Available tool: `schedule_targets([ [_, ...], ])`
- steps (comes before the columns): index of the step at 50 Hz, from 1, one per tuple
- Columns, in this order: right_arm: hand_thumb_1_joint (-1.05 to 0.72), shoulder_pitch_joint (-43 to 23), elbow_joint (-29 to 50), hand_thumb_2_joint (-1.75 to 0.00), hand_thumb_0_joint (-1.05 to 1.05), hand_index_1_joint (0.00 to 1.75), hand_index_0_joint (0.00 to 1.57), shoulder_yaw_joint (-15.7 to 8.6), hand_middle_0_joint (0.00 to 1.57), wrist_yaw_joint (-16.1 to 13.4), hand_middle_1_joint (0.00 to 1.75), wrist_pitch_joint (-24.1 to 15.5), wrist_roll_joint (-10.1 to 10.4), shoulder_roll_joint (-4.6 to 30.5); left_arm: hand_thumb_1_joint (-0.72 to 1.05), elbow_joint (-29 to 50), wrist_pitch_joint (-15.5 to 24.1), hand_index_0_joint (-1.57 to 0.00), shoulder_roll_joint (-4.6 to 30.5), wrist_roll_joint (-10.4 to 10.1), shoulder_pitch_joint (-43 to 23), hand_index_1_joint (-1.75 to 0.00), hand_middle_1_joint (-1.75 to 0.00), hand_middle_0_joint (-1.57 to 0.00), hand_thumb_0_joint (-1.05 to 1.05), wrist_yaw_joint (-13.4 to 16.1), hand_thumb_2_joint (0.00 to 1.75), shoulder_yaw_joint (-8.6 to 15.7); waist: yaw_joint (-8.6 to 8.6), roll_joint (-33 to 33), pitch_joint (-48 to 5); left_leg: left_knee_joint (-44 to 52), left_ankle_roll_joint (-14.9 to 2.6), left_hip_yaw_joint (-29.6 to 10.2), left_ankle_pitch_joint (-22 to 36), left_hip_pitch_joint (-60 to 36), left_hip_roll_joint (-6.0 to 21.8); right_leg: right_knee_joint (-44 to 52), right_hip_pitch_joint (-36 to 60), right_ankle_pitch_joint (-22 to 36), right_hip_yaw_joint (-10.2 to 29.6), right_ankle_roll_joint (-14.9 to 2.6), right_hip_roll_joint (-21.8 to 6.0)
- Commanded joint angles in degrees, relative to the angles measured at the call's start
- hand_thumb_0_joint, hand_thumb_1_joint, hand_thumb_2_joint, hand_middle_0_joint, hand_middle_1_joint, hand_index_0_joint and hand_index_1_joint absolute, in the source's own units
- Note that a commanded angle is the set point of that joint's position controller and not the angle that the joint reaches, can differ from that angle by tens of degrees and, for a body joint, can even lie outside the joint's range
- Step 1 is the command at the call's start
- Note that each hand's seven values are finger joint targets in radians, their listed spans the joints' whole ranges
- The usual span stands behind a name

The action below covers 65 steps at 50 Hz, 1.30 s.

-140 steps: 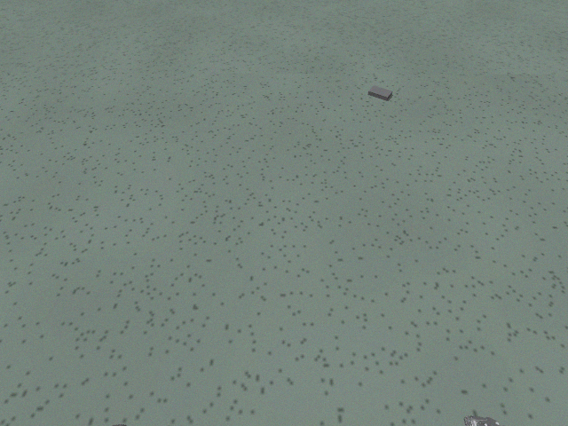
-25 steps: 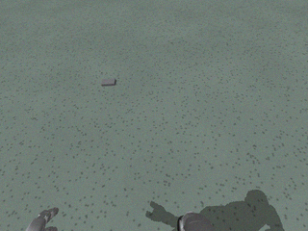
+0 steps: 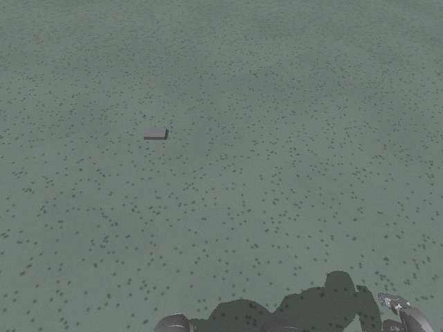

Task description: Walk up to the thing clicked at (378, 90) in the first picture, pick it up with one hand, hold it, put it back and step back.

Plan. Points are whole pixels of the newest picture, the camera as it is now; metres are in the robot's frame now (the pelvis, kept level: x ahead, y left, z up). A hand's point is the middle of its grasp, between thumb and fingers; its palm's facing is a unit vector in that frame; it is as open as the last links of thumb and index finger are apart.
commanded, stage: walk up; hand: left
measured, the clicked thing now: (155, 133) +1.26 +0.39 -0.74
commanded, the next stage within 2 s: none
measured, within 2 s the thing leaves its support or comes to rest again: neither
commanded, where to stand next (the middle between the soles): +0.77 +0.21 m, yaw -5 degrees
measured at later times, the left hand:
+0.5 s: hand (95, 227) +0.34 +0.30 -0.10, palm faces -0.05 -0.90 -0.43, open 7.4 cm
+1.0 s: hand (75, 175) +0.50 +0.40 -0.12, palm faces -0.13 -0.91 -0.40, open 7.4 cm
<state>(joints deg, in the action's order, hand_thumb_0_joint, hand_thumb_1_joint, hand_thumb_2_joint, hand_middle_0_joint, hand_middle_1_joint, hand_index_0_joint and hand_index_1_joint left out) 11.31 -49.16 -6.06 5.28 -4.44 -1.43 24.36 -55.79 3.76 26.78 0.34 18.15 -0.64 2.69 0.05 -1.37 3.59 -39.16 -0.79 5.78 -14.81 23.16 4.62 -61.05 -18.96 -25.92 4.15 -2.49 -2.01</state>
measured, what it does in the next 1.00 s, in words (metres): walks ahead: right foot, then left foot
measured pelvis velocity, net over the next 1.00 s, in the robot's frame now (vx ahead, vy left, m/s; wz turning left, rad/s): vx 0.41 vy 0.13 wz -0.06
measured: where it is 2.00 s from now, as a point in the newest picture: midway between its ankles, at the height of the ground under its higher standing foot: (173, 209)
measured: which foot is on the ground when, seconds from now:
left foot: down 0.00-0.34, up 0.36-0.70, down 0.72-1.00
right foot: up 0.00-0.30, down 0.32-0.72, up 0.74-1.00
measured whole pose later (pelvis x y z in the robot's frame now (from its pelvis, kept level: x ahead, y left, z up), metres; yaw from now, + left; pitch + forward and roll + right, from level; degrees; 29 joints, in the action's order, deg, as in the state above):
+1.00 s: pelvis +0.41 +0.13 +0.01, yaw -4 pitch -2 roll +1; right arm 20.4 -49.6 -3.8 4.0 -2.6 -1.6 24.1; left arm -54.1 4.0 24.6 0.4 14.7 -2.0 2.4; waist -2.4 -0.6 4.8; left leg -31.9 -1.9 7.4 -18.5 11.3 1.6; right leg -46.6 -28.6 -18.7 -3.8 -1.2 -4.0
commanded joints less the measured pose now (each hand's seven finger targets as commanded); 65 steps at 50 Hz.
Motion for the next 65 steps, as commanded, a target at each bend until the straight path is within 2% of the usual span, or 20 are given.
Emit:
schedule_targets([
  [1,-0.90,3.89,2.88,-0.90,0.00,0.30,0.20,-2.89,0.20,-2.30,0.30,-0.61,1.04,14.40,0.90,3.53,2.61,-0.20,11.74,-1.79,0.97,-0.30,-0.30,-0.20,0.00,0.50,0.90,2.43,-1.97,10.72,-3.19,23.48,-9.14,-18.90,-1.69,-19.96,13.36,-4.60,-20.23,6.92,0.87,-0.58,-2.65],
  [8,-0.90,5.00,3.92,-0.90,0.00,0.30,0.20,-2.23,0.20,-2.22,0.30,-0.76,0.29,14.22,0.90,6.67,1.45,-0.20,8.41,-0.62,-5.19,-0.30,-0.30,-0.20,0.00,-1.19,0.90,2.24,-2.16,10.80,-0.99,23.19,-12.59,-7.94,13.17,-17.86,11.72,16.20,-13.30,12.42,-6.05,1.73,-3.97],
  [12,-0.90,4.40,5.27,-0.90,0.00,0.30,0.20,-2.06,0.20,-2.04,0.30,0.15,0.26,13.69,0.90,6.87,1.64,-0.20,7.25,-0.51,-6.39,-0.30,-0.30,-0.20,0.00,-1.55,0.90,2.71,-1.45,8.13,-1.94,17.77,-9.39,-3.46,15.96,-13.61,8.54,25.08,-1.59,18.47,-9.81,0.35,0.01],
  [15,-0.90,4.78,6.44,-0.90,0.00,0.30,0.20,-0.93,0.20,-2.21,0.30,0.61,0.65,11.17,0.90,4.63,2.11,-0.20,9.93,-0.33,2.24,-0.30,-0.30,-0.20,0.00,-0.37,0.90,4.44,3.98,-0.57,-7.11,0.19,-6.11,0.49,19.41,-6.71,4.49,31.46,18.08,17.05,-9.85,-1.83,2.18],
  [17,-0.90,9.19,7.84,-0.90,0.00,0.30,0.20,0.69,0.20,-2.12,0.30,0.86,0.68,7.57,0.90,5.69,2.80,-0.20,18.43,0.00,9.78,-0.30,-0.30,-0.20,0.00,1.11,0.90,6.78,5.92,-13.51,-12.48,-25.99,-1.59,-1.62,-16.82,14.26,-5.74,42.85,33.13,4.55,31.81,-10.87,-23.10],
  [18,-0.90,7.39,6.09,-0.90,0.00,0.30,0.20,-1.08,0.20,-2.65,0.30,1.92,0.41,13.60,0.90,6.25,2.50,-0.20,18.53,-1.04,5.51,-0.30,-0.30,-0.20,0.00,1.33,0.90,6.21,5.12,-3.62,-9.69,-31.55,-1.41,-9.27,-17.02,13.87,-2.41,45.31,24.11,-4.79,36.51,-15.23,-25.01],
  [23,-0.90,10.31,1.76,-0.90,0.00,0.30,0.20,-1.32,0.20,-1.50,0.30,2.70,0.28,12.53,0.90,8.61,3.09,-0.20,12.84,-0.58,-4.01,-0.30,-0.30,-0.20,0.00,1.11,0.90,4.70,-0.70,-3.97,0.08,-22.28,0.26,-9.88,-4.96,9.04,2.82,46.87,5.53,1.86,9.82,-10.10,-14.05],
  [31,-0.90,3.21,3.12,-0.90,0.00,0.30,0.20,-2.37,0.20,0.82,0.30,2.10,-0.51,10.74,0.90,8.91,3.67,-0.20,15.56,0.43,-4.22,-0.30,-0.30,-0.20,0.00,0.19,0.90,5.49,0.28,-6.62,-1.29,-1.09,1.03,-3.74,1.44,-0.73,3.02,44.13,-2.20,-3.36,1.82,-9.12,-12.44],
  [35,-0.90,15.45,-1.36,-0.90,0.00,0.30,0.20,-4.16,0.20,-0.30,0.30,1.48,-0.99,13.33,0.90,8.83,2.28,-0.20,12.22,1.14,-6.93,-0.30,-0.30,-0.20,0.00,0.40,0.90,3.83,-7.50,3.99,-4.90,4.05,-0.27,-0.58,-4.01,-22.17,-1.63,24.70,-14.03,-6.24,-3.67,-5.20,-8.23],
  [36,-0.90,20.01,-2.02,-0.90,0.00,0.30,0.20,-5.21,0.20,-1.15,0.30,1.03,-1.41,17.57,0.90,8.80,2.05,-0.20,7.43,0.96,-4.22,-0.30,-0.30,-0.20,0.00,0.27,0.90,2.32,-9.40,18.83,-4.97,16.05,-3.28,-14.61,-20.32,-25.55,5.76,3.35,-19.80,-1.48,-9.50,-2.38,-2.15],
  [37,-0.90,17.05,0.60,-0.90,0.00,0.30,0.20,-5.30,0.20,-1.46,0.30,0.53,-0.88,21.85,0.90,9.42,2.05,-0.20,6.28,-0.66,-3.95,-0.30,-0.30,-0.20,0.00,0.84,0.90,1.75,-8.05,24.21,-2.56,29.62,-9.14,-41.74,-29.33,-24.06,18.34,-6.84,-30.53,-5.88,-8.26,-0.59,5.55],
  [38,-0.90,13.37,1.54,-0.90,0.00,0.30,0.20,-5.41,0.20,-1.68,0.30,0.75,0.53,22.52,0.90,8.20,2.05,-0.20,11.08,-0.13,-5.15,-0.30,-0.30,-0.20,0.00,1.72,0.90,2.39,-6.26,16.97,-0.28,29.31,-13.30,-44.08,-30.73,-17.75,20.99,-9.94,-28.25,-4.63,-1.05,-1.18,0.46],
  [42,-0.90,5.78,3.32,-0.90,0.00,0.30,0.20,-2.27,0.20,-2.75,0.30,0.25,0.66,15.36,0.90,3.14,2.10,-0.20,11.56,-1.10,1.24,-0.30,-0.30,-0.20,0.00,0.53,0.90,2.76,-0.70,12.89,-0.32,22.04,-10.97,-18.43,-6.16,-13.35,11.61,1.08,-18.19,4.89,-2.72,0.37,-4.66],
  [47,-0.90,7.28,4.49,-0.90,0.00,0.30,0.20,-2.09,0.20,-2.44,0.30,0.30,0.17,15.55,0.90,5.66,1.64,-0.20,9.29,-0.29,-2.81,-0.30,-0.30,-0.20,0.00,-0.53,0.90,2.77,-1.76,11.56,-0.05,22.24,-13.94,-14.38,1.12,-12.24,12.59,13.88,-12.14,7.82,-6.27,1.47,-3.90],
  [53,-0.90,5.59,7.40,-0.90,0.00,0.30,0.20,-0.46,0.20,-2.11,0.30,1.36,0.77,11.37,0.90,3.92,2.69,-0.20,10.03,-0.05,5.40,-0.30,-0.30,-0.20,0.00,0.57,0.90,4.62,3.84,0.82,-6.17,1.23,-7.67,-4.11,10.94,-1.38,5.20,30.48,17.04,16.29,-9.13,-0.33,2.23],
  [54,-0.90,6.67,8.30,-0.90,0.00,0.30,0.20,0.44,0.20,-2.10,0.30,1.18,1.04,8.70,0.90,3.61,3.12,-0.20,14.07,0.45,10.68,-0.30,-0.30,-0.20,0.00,1.33,0.90,6.09,6.98,-9.15,-8.72,-14.37,-4.48,-0.01,4.76,6.31,-0.40,37.58,24.26,5.88,5.55,-3.47,-7.20],
  [55,-0.90,8.97,8.75,-0.90,0.00,0.30,0.20,1.01,0.20,-2.14,0.30,1.66,0.90,7.63,0.90,5.73,3.54,-0.20,18.67,0.40,10.33,-0.30,-0.30,-0.20,0.00,1.83,0.90,6.60,5.22,-13.70,-9.21,-24.58,-1.61,-2.78,-16.44,17.12,-6.23,45.14,28.11,0.32,32.32,-9.82,-22.78],
  [56,-0.90,6.50,7.64,-0.90,0.00,0.30,0.20,-0.83,0.20,-2.86,0.30,2.82,0.15,13.46,0.90,6.33,2.91,-0.20,18.80,-0.50,6.48,-0.30,-0.30,-0.20,0.00,1.87,0.90,6.13,4.36,-4.45,-6.40,-28.50,-1.60,-9.96,-17.53,17.39,-1.53,45.96,20.27,-7.66,35.70,-15.17,-26.03],
  [60,-0.90,9.34,3.73,-0.90,0.00,0.30,0.20,-1.17,0.20,-2.32,0.30,3.14,0.28,13.00,0.90,8.47,2.99,-0.20,13.83,-0.56,0.09,-0.30,-0.30,-0.20,0.00,1.96,0.90,4.89,0.37,-4.20,0.26,-22.82,0.19,-10.95,-7.36,13.87,2.59,44.42,8.52,0.90,13.56,-10.57,-16.25],
  [65,-0.90,5.49,4.04,-0.90,0.00,0.30,0.20,-1.76,0.20,-0.39,0.30,3.76,-0.42,11.13,0.90,9.31,3.58,-0.20,14.69,0.22,0.28,-0.30,-0.30,-0.20,0.00,1.33,0.90,5.40,1.03,-7.79,0.89,-12.78,1.49,-6.26,-2.59,9.38,3.14,44.91,2.14,0.56,4.23,-10.42,-13.53],
])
